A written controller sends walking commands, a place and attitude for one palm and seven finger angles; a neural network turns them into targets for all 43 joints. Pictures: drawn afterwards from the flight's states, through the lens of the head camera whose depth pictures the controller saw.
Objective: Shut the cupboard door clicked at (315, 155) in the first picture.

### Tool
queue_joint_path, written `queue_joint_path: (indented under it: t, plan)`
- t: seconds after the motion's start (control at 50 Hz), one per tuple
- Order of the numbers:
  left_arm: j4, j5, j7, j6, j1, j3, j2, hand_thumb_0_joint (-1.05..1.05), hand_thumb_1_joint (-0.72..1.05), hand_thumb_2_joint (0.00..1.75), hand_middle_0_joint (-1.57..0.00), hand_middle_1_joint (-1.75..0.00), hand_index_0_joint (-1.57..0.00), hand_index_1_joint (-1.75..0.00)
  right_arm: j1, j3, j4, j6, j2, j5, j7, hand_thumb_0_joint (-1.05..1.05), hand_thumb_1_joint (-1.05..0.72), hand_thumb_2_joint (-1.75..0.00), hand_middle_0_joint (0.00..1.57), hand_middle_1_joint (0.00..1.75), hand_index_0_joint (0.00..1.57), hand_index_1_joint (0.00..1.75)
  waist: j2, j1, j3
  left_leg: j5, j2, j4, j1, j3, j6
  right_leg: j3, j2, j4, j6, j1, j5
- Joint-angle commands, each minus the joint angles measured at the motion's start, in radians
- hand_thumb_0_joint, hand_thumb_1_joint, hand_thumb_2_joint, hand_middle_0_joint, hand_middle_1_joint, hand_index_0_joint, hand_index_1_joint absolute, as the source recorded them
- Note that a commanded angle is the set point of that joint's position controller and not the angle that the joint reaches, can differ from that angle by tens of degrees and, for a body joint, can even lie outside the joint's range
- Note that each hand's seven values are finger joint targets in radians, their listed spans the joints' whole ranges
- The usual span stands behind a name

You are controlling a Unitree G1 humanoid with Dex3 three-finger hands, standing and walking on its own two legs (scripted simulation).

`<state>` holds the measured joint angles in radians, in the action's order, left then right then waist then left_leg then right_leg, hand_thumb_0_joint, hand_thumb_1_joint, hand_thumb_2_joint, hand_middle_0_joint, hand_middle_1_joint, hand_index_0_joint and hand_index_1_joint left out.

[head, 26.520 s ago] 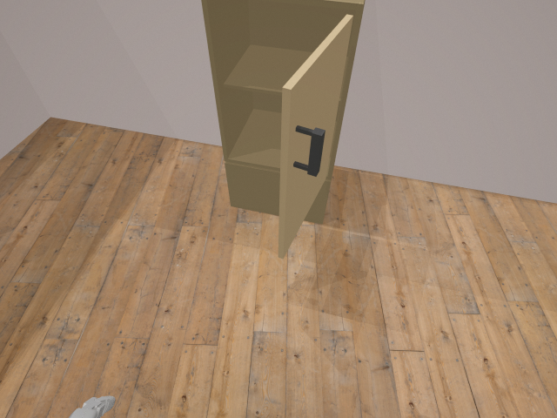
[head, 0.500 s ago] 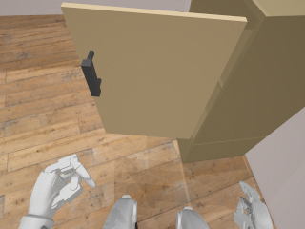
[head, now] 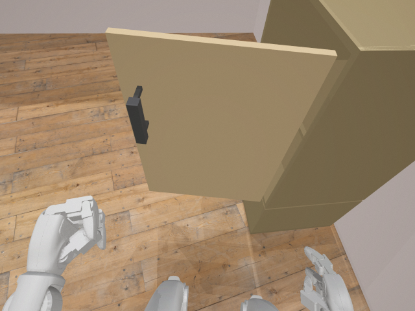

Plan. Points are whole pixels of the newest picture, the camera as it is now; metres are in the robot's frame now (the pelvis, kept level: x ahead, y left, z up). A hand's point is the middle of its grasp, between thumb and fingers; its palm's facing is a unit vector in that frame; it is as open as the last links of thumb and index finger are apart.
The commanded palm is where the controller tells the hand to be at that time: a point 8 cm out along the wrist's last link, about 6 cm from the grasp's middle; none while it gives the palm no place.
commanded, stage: raise the hand and make a fist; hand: left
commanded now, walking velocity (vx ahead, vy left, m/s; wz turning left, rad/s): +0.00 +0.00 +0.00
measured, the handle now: (140, 115) +0.49 +0.20 +0.06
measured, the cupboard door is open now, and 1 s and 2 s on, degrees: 79 79 79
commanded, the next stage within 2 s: bring the fist close to the handle in 0.34 s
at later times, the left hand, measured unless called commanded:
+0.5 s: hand (133, 239) +0.23 +0.15 +0.05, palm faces -0.03 -1.00 -0.03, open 3.1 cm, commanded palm +0.23 +0.22 +0.06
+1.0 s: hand (127, 184) +0.32 +0.18 +0.06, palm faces +0.03 -1.00 -0.03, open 3.1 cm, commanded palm +0.30 +0.22 +0.06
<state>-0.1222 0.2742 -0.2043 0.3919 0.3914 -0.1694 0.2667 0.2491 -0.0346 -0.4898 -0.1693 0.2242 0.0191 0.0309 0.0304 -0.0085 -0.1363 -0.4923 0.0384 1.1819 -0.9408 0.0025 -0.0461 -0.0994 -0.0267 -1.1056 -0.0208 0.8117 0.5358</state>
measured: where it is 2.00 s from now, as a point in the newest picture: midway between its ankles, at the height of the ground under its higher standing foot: outside the picture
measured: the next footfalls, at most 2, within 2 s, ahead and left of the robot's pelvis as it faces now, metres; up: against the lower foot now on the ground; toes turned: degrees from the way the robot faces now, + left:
none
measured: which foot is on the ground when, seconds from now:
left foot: down 0.00-1.00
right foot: down 0.00-1.00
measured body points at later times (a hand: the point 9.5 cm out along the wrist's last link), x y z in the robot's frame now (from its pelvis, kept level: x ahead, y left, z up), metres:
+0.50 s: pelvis +0.01 -0.03 +0.00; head +0.07 -0.03 +0.45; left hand +0.22 +0.20 +0.05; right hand +0.20 -0.27 -0.08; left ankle +0.05 +0.08 -0.65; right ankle +0.00 -0.14 -0.65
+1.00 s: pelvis +0.01 -0.03 +0.00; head +0.08 -0.02 +0.45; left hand +0.31 +0.23 +0.07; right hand +0.15 -0.28 -0.09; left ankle +0.05 +0.08 -0.65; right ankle +0.00 -0.14 -0.65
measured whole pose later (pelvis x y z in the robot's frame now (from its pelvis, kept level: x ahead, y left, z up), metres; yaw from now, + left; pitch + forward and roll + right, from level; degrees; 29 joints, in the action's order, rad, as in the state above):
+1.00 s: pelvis +0.01 -0.03 +0.00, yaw -1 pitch +16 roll -2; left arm 0.28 0.29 -0.26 0.39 0.01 -0.25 0.28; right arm 0.27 -0.01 -0.57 -0.13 0.26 0.03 0.04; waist 0.03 0.02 -0.15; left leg -0.48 0.05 1.14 -0.93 -0.02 -0.01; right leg -0.08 -0.01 -1.11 0.01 0.84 0.55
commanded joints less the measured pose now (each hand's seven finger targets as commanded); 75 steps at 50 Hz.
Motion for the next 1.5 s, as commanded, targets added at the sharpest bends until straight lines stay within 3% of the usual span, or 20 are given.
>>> queue_joint_path:
  t: [0.0,0.06,0.16,0.22,0.32,0.36,0.46,0.52,0.58,0.66,0.78,0.86,0.94,0.98,1.04,1.16,1.2,1.32,1.42,1.48]
  plan:
    - [-0.060,-0.004,-0.049,-0.027,0.023,0.026,0.037,0.00,0.90,0.90,-1.30,-1.50,-1.30,-1.50,-0.030,0.076,0.153,-0.041,0.160,0.015,0.008,0.00,-0.90,-0.90,0.20,0.30,0.20,0.30,0.018,0.026,-0.141,0.076,-0.007,-0.275,0.224,0.110,0.044,0.001,0.063,0.138,0.050,0.000,-0.135]
    - [-0.087,0.012,-0.060,-0.041,-0.022,-0.033,0.099,0.00,0.90,0.90,-1.30,-1.50,-1.30,-1.50,-0.035,0.081,0.164,-0.043,0.166,0.017,0.020,0.00,-0.90,-0.90,0.20,0.30,0.20,0.30,-0.009,0.010,-0.166,0.098,-0.018,-0.258,0.209,0.089,0.037,0.016,0.062,0.150,0.052,-0.041,-0.138]
    - [-0.251,0.033,0.004,0.088,-0.068,-0.124,0.162,0.00,0.90,0.90,-1.30,-1.50,-1.30,-1.50,-0.032,0.079,0.149,-0.058,0.141,-0.003,0.022,0.00,-0.90,-0.90,0.20,0.30,0.20,0.30,0.078,-0.024,-0.276,0.260,-0.020,-0.209,0.275,0.067,0.042,0.028,0.064,0.102,0.062,-0.066,-0.242]
    - [-0.186,0.029,0.012,0.127,-0.023,-0.061,0.080,0.00,0.90,0.90,-1.30,-1.50,-1.30,-1.50,-0.031,0.081,0.129,-0.057,0.135,-0.004,0.011,0.00,-0.90,-0.90,0.20,0.30,0.20,0.30,0.068,0.000,-0.246,0.271,-0.019,-0.186,0.257,0.054,0.041,0.027,0.060,0.094,0.056,-0.040,-0.256]
    - [-0.036,0.012,-0.055,0.027,0.021,0.005,0.046,0.00,0.90,0.90,-1.30,-1.50,-1.30,-1.50,-0.026,0.090,0.141,-0.031,0.154,0.013,0.009,0.00,-0.90,-0.90,0.20,0.30,0.20,0.30,-0.023,0.022,-0.179,0.189,-0.027,-0.186,0.174,0.033,0.029,0.050,0.052,0.147,0.043,-0.059,-0.215]
    - [-0.064,0.019,-0.073,-0.001,-0.004,-0.021,0.086,0.00,0.90,0.90,-1.30,-1.50,-1.30,-1.50,-0.024,0.091,0.149,-0.026,0.156,0.018,0.017,0.00,-0.90,-0.90,0.20,0.30,0.20,0.30,-0.032,0.018,-0.198,0.197,-0.030,-0.176,0.173,0.025,0.023,0.073,0.049,0.166,0.041,-0.095,-0.221]
    - [-0.191,0.039,-0.024,0.076,-0.148,-0.137,0.185,0.00,0.90,0.90,-1.30,-1.50,-1.30,-1.50,-0.028,0.081,0.138,-0.028,0.138,0.001,0.036,0.00,-0.90,-0.90,0.20,0.30,0.20,0.30,-0.021,0.011,-0.235,0.237,-0.028,-0.143,0.177,0.022,0.023,0.091,0.049,0.148,0.040,-0.116,-0.265]
    - [-0.094,0.035,-0.008,0.135,-0.237,-0.135,0.149,0.00,0.90,0.90,-1.30,-1.50,-1.30,-1.50,-0.034,0.073,0.100,-0.039,0.132,-0.003,0.032,0.00,-0.90,-0.90,0.20,0.30,0.20,0.30,-0.003,0.025,-0.201,0.202,-0.025,-0.112,0.136,0.022,0.027,0.108,0.046,0.137,0.041,-0.059,-0.206]
    - [0.046,0.043,-0.055,0.108,-0.245,-0.115,0.128,0.00,0.90,0.90,-1.30,-1.50,-1.30,-1.50,-0.029,0.074,0.085,-0.036,0.145,0.007,0.026,0.00,-0.90,-0.90,0.20,0.30,0.20,0.30,0.006,0.032,-0.189,0.180,-0.026,-0.109,0.118,0.012,0.028,0.126,0.040,0.161,0.039,-0.055,-0.175]
    - [0.091,0.054,-0.137,0.009,-0.317,-0.064,0.136,0.00,0.90,0.90,-1.30,-1.50,-1.30,-1.50,-0.013,0.075,0.094,-0.035,0.168,0.022,0.032,0.00,-0.90,-0.90,0.20,0.30,0.20,0.30,0.009,0.042,-0.252,0.204,-0.025,-0.128,0.151,0.011,0.016,0.146,0.034,0.193,0.030,-0.105,-0.212]
    - [0.088,0.069,-0.083,0.021,-0.450,-0.195,0.219,0.00,0.90,0.90,-1.30,-1.50,-1.30,-1.50,-0.020,0.074,0.078,-0.033,0.157,0.012,0.039,0.00,-0.90,-0.90,0.20,0.30,0.20,0.30,-0.024,0.011,-0.300,0.267,-0.022,-0.151,0.183,0.014,0.022,0.125,0.035,0.168,0.028,-0.152,-0.312]
    - [0.185,0.050,-0.040,0.064,-0.457,-0.204,0.210,0.00,0.90,0.90,-1.30,-1.50,-1.30,-1.50,-0.016,0.077,0.057,-0.024,0.158,0.007,0.026,0.00,-0.90,-0.90,0.20,0.30,0.20,0.30,-0.014,0.004,-0.266,0.255,-0.022,-0.173,0.182,0.013,0.027,0.100,0.042,0.153,0.036,-0.124,-0.284]
    - [0.250,0.016,-0.064,0.043,-0.506,-0.088,0.129,0.00,0.90,0.90,-1.30,-1.50,-1.30,-1.50,-0.001,0.083,0.055,-0.009,0.170,0.013,0.014,0.00,-0.90,-0.90,0.20,0.30,0.20,0.30,0.024,0.030,-0.248,0.240,-0.022,-0.205,0.229,0.013,0.026,0.077,0.042,0.161,0.039,-0.077,-0.276]
    - [0.272,0.014,-0.077,0.026,-0.548,-0.090,0.145,0.00,0.90,0.90,-1.30,-1.50,-1.30,-1.50,0.010,0.086,0.055,-0.001,0.180,0.016,0.016,0.00,-0.90,-0.90,0.20,0.30,0.20,0.30,-0.005,0.042,-0.252,0.229,-0.020,-0.208,0.230,0.017,0.023,0.076,0.044,0.173,0.036,-0.077,-0.266]
    - [0.239,0.015,-0.071,0.044,-0.667,-0.084,0.146,0.00,0.90,0.90,-1.30,-1.50,-1.30,-1.50,0.006,0.087,0.046,0.000,0.180,0.017,0.022,0.00,-0.90,-0.90,0.20,0.30,0.20,0.30,0.028,0.049,-0.284,0.238,-0.016,-0.219,0.281,0.030,0.026,0.064,0.046,0.166,0.042,-0.057,-0.259]
    - [0.293,-0.020,0.008,0.102,-0.799,-0.126,0.189,0.00,0.90,0.90,-1.30,-1.50,-1.30,-1.50,0.012,0.083,0.008,0.000,0.182,0.003,0.022,0.00,-0.90,-0.90,0.20,0.30,0.20,0.30,0.049,0.043,-0.321,0.248,-0.006,-0.232,0.334,0.058,0.036,0.045,0.052,0.140,0.050,-0.009,-0.229]
    - [0.339,-0.043,0.016,0.095,-0.828,-0.083,0.147,0.00,0.90,0.90,-1.30,-1.50,-1.30,-1.50,0.016,0.083,0.001,0.007,0.179,0.001,0.013,0.00,-0.90,-0.90,0.20,0.30,0.20,0.30,0.082,0.048,-0.329,0.263,-0.005,-0.237,0.361,0.062,0.042,0.039,0.047,0.136,0.050,0.012,-0.236]
    - [0.476,-0.054,0.012,0.030,-0.894,-0.057,0.121,0.00,0.90,0.90,-1.30,-1.50,-1.30,-1.50,0.043,0.086,0.005,0.043,0.187,0.008,0.003,0.00,-0.90,-0.90,0.20,0.30,0.20,0.30,0.028,0.062,-0.302,0.256,-0.002,-0.258,0.357,0.059,0.044,0.035,0.050,0.168,0.047,0.001,-0.245]
    - [0.517,-0.061,0.036,0.077,-1.065,-0.100,0.167,0.00,0.90,0.90,-1.30,-1.50,-1.30,-1.50,0.054,0.085,-0.014,0.056,0.185,0.003,0.007,0.00,-0.90,-0.90,0.20,0.30,0.20,0.30,-0.003,0.075,-0.320,0.270,-0.003,-0.239,0.347,0.057,0.042,0.042,0.049,0.160,0.046,0.001,-0.260]
    - [0.518,-0.067,0.042,0.115,-1.008,-0.132,0.190,0.00,0.90,0.90,-1.30,-1.50,-1.30,-1.50,0.059,0.089,-0.009,0.059,0.185,-0.004,0.000,0.00,-0.90,-0.90,0.20,0.30,0.20,0.30,0.030,0.046,-0.387,0.330,-0.007,-0.231,0.378,0.048,0.043,0.047,0.050,0.148,0.050,-0.032,-0.305]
